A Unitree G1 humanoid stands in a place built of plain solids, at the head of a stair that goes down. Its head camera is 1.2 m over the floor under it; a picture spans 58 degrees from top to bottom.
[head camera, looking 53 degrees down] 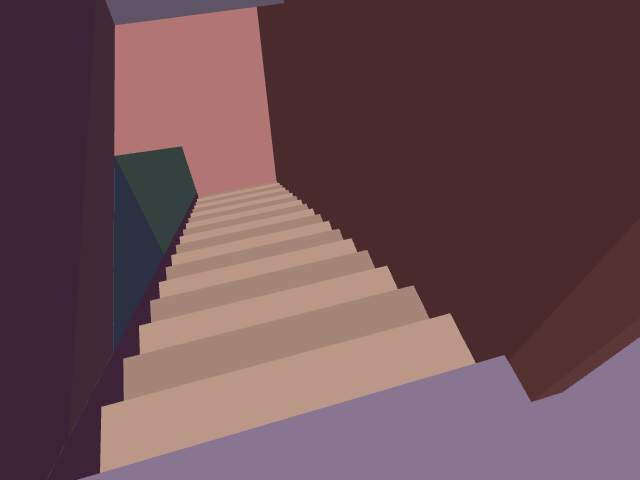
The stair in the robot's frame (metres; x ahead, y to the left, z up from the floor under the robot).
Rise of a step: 0.20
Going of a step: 0.24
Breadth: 1.20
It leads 16 degrees to the left of straight ahead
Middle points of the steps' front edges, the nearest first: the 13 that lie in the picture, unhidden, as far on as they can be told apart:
0.33 0.04 0.00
0.56 0.11 -0.20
0.80 0.18 -0.39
1.03 0.24 -0.59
1.27 0.31 -0.79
1.50 0.37 -0.99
1.74 0.44 -1.18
1.97 0.51 -1.38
2.21 0.57 -1.58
2.44 0.64 -1.78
2.68 0.71 -1.97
2.91 0.77 -2.17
3.15 0.84 -2.37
